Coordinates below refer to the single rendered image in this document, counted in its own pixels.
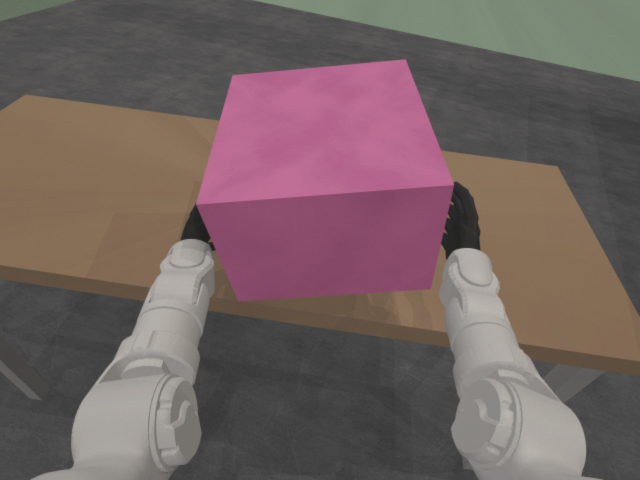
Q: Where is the left robot forearm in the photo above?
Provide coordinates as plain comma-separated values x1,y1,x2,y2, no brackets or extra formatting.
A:
71,239,215,461

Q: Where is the table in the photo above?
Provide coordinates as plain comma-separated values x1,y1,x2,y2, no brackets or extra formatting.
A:
0,94,640,470

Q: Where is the robot right hand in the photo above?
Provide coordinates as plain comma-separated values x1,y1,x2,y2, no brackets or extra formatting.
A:
441,182,480,260

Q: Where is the left robot upper arm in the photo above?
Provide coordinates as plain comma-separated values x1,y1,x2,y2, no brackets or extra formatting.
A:
31,373,201,480

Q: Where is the right robot forearm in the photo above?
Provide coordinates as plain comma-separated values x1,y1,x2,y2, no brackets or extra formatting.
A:
439,248,586,465

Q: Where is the robot left hand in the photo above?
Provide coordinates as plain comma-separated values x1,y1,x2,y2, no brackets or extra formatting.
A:
180,202,216,251

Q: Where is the carton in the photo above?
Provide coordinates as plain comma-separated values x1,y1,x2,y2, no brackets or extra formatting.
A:
196,59,454,301

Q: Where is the right robot upper arm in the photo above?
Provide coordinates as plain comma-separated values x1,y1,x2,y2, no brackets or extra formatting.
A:
451,377,602,480

